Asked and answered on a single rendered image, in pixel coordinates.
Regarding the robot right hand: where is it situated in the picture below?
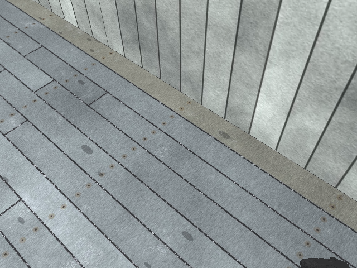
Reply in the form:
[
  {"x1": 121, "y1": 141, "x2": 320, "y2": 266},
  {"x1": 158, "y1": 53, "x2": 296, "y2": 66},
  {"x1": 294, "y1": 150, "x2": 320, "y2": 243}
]
[{"x1": 300, "y1": 257, "x2": 350, "y2": 268}]

